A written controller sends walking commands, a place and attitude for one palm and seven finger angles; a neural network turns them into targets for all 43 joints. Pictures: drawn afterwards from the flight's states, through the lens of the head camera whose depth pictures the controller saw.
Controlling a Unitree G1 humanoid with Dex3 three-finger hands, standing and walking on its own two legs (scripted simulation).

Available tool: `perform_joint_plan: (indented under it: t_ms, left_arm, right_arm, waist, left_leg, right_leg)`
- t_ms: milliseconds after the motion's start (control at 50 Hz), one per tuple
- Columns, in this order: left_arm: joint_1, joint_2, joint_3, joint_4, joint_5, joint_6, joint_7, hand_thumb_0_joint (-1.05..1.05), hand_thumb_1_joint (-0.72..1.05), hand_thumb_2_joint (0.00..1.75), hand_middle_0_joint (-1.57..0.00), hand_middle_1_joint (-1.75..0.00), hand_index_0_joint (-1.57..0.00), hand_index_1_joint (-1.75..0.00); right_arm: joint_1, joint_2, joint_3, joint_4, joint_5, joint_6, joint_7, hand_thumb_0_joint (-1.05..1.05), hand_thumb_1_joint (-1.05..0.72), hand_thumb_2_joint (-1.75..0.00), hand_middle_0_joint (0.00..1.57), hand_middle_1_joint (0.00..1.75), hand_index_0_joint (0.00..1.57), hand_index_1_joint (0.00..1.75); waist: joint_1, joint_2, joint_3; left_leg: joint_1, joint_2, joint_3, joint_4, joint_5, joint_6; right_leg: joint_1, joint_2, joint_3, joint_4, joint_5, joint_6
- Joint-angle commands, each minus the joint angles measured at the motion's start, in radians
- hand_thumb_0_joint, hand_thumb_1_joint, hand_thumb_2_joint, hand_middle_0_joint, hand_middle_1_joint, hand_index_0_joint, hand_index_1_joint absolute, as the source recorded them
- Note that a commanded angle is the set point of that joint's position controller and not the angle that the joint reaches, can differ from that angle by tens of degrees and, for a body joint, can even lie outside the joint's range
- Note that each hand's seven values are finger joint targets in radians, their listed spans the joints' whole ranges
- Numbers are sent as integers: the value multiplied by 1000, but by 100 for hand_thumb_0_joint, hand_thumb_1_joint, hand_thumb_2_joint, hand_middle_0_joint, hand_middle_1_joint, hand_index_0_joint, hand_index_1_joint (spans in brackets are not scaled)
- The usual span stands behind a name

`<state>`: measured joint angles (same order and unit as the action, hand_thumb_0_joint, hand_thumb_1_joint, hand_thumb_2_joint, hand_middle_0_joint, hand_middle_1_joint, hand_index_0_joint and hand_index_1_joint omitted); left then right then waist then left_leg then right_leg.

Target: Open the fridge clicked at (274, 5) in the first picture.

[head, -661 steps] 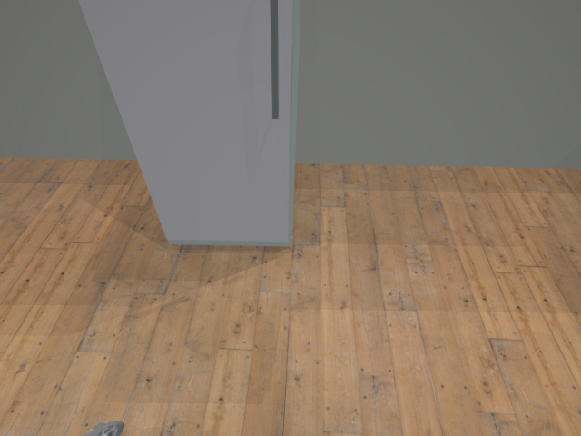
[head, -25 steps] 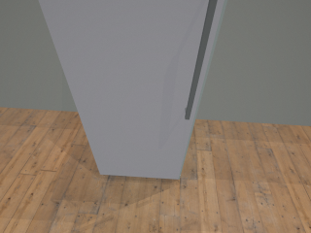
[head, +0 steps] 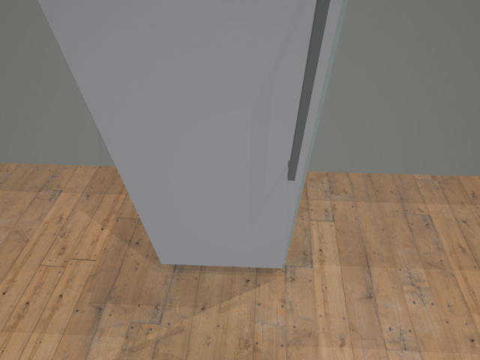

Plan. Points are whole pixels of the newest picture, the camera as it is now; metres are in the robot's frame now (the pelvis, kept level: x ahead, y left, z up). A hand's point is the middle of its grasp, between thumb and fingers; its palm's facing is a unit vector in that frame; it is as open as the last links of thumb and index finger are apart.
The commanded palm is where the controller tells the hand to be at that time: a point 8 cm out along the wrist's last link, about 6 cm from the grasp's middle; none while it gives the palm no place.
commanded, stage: look again from close up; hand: right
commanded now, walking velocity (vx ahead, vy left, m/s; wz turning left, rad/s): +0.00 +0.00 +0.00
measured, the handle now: (304, 93) +0.56 -0.09 +0.17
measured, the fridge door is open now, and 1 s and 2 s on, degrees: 0 0 0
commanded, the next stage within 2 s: none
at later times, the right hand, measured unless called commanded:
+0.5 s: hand out of the picture +0.02 -0.19 -0.17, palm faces -0.01 +0.97 -0.23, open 7.4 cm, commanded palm none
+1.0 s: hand out of the picture +0.03 -0.18 -0.17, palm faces -0.01 +0.97 -0.23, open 7.4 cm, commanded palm none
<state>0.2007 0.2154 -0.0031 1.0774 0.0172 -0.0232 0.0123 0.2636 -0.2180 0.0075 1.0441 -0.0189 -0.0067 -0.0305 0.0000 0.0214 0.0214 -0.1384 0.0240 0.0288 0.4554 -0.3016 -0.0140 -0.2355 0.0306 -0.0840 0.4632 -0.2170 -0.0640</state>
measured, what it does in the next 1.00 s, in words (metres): stands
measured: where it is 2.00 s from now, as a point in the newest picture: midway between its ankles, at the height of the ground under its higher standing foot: outside the picture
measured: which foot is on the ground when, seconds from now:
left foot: down 0.00-1.00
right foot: down 0.00-1.00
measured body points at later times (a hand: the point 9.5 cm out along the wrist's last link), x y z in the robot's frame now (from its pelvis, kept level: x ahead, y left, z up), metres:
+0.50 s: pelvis +0.00 +0.00 +0.00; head +0.01 +0.00 +0.45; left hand +0.05 +0.25 -0.14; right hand +0.02 -0.24 -0.15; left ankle -0.04 +0.13 -0.74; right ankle +0.02 -0.08 -0.74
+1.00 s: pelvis +0.01 +0.01 +0.00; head +0.02 +0.01 +0.45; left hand +0.06 +0.27 -0.14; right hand +0.03 -0.23 -0.15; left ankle -0.04 +0.13 -0.74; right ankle +0.02 -0.08 -0.74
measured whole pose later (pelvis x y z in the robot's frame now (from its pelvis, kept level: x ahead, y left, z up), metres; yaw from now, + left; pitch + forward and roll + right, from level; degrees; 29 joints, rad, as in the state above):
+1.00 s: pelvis +0.01 +0.01 +0.00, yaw +0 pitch -1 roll +0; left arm 0.18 0.22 -0.01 1.13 0.01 -0.02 0.01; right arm 0.25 -0.23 0.02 1.09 -0.02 -0.01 -0.02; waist 0.00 0.02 0.01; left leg -0.09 0.01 0.04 0.39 -0.29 0.00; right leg -0.19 0.02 -0.08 0.39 -0.19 -0.04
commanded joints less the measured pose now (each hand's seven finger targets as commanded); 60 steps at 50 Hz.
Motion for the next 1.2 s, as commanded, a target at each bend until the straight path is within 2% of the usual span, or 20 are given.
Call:
perform_joint_plan:
  t_ms: [0, 100, 220, 260, 340, 380, 460, 520, 660, 720, 780, 840, 940, 1000, 1180]
  left_arm:
    - [3, 151, 23, -42, -6, -20, 6, 0, 90, 90, -20, -30, -20, -30]
    - [-14, 159, 21, -35, -7, -19, 6, 0, 90, 90, -20, -30, -20, -30]
    - [-20, 161, 19, -25, -7, -17, 5, 0, 90, 90, -20, -30, -20, -30]
    - [-22, 159, 19, -22, -8, -15, 5, 0, 90, 90, -20, -30, -20, -30]
    - [-22, 161, 20, -18, -7, -15, 3, 0, 90, 90, -20, -30, -20, -30]
    - [-21, 161, 19, -17, -8, -15, 3, 0, 90, 90, -20, -30, -20, -30]
    - [-20, 160, 18, -12, -8, -17, 4, 0, 90, 90, -20, -30, -20, -30]
    - [-17, 161, 18, -6, -7, -18, 5, 0, 90, 90, -20, -30, -20, -30]
    - [-14, 157, 17, 0, -8, -18, 7, 0, 90, 90, -20, -30, -20, -30]
    - [-10, 158, 16, 4, -8, -19, 7, 0, 90, 90, -20, -30, -20, -30]
    - [-9, 158, 16, 5, -8, -20, 8, 0, 90, 90, -20, -30, -20, -30]
    - [-10, 158, 16, 6, -8, -20, 9, 0, 90, 90, -20, -30, -20, -30]
    - [-11, 158, 14, 8, -8, -19, 10, 0, 90, 90, -20, -30, -20, -30]
    - [-8, 157, 13, 9, -8, -20, 11, 0, 90, 90, -20, -30, -20, -30]
    - [-13, 154, 14, 12, -8, -18, 12, 0, 90, 90, -20, -30, -20, -30]
  right_arm:
    - [34, -137, -28, -34, 0, -22, -5, 0, -90, -90, 20, 30, 20, 30]
    - [33, -142, -25, -23, 0, -21, -4, 0, -90, -90, 20, 30, 20, 30]
    - [33, -142, -22, -10, 0, -17, -2, 0, -90, -90, 20, 30, 20, 30]
    - [35, -143, -20, -8, -2, -18, -2, 0, -90, -90, 20, 30, 20, 30]
    - [35, -143, -20, -5, 0, -19, 0, 0, -90, -90, 20, 30, 20, 30]
    - [32, -148, -20, -5, 0, -21, -1, 0, -90, -90, 20, 30, 20, 30]
    - [35, -146, -20, -4, 0, -22, -1, 0, -90, -90, 20, 30, 20, 30]
    - [29, -149, -21, -1, 2, -20, 0, 0, -90, -90, 20, 30, 20, 30]
    - [32, -143, -21, 4, 1, -22, -1, 0, -90, -90, 20, 30, 20, 30]
    - [27, -145, -22, 6, 2, -20, 0, 0, -90, -90, 20, 30, 20, 30]
    - [25, -147, -23, 5, 2, -22, -2, 0, -90, -90, 20, 30, 20, 30]
    - [27, -147, -22, 8, 3, -22, -1, 0, -90, -90, 20, 30, 20, 30]
    - [23, -149, -22, 10, 3, -23, -1, 0, -90, -90, 20, 30, 20, 30]
    - [23, -150, -23, 11, 3, -24, -2, 0, -90, -90, 20, 30, 20, 30]
    - [31, -148, -23, 14, 3, -26, -2, 0, -90, -90, 20, 30, 20, 30]
  waist:
    - [-1, -22, -22]
    - [-2, -23, -19]
    - [-3, -30, 3]
    - [-6, -9, 16]
    - [-4, -13, 13]
    - [-3, 5, 5]
    - [-6, -13, -8]
    - [-5, -27, -11]
    - [-8, -4, -7]
    - [-6, -20, -8]
    - [-6, -16, -20]
    - [-7, -26, -14]
    - [-6, -15, -3]
    - [-6, -13, -22]
    - [-7, -1, -1]
  left_leg:
    - [-46, 87, -81, -75, 156, 48]
    - [-45, 91, -83, -85, 159, 45]
    - [-53, 89, -81, -98, 119, 45]
    - [-51, 89, -82, -107, 118, 44]
    - [-58, 93, -85, -114, 99, 46]
    - [-50, 96, -89, -117, 117, 47]
    - [-44, 94, -88, -114, 144, 45]
    - [-40, 94, -84, -114, 125, 45]
    - [-38, 94, -88, -121, 149, 44]
    - [-36, 96, -83, -122, 133, 44]
    - [-25, 98, -84, -119, 170, 44]
    - [-30, 99, -85, -126, 157, 44]
    - [-31, 98, -88, -133, 170, 44]
    - [-14, 100, -86, -128, 204, 44]
    - [-21, 102, -91, -145, 212, 45]
  right_leg:
    - [61, -152, 155, -99, 172, 9]
    - [74, -153, 154, -105, 184, 10]
    - [67, -156, 161, -136, 123, 12]
    - [54, -156, 163, -136, 111, 11]
    - [61, -154, 162, -149, 79, 15]
    - [62, -151, 159, -138, 110, 15]
    - [79, -154, 157, -130, 156, 13]
    - [78, -156, 158, -143, 140, 15]
    - [86, -156, 158, -133, 177, 15]
    - [84, -156, 157, -143, 165, 16]
    - [95, -156, 154, -132, 214, 16]
    - [97, -156, 155, -138, 200, 17]
    - [96, -156, 152, -136, 205, 20]
    - [105, -155, 151, -129, 241, 20]
    - [104, -153, 147, -131, 222, 22]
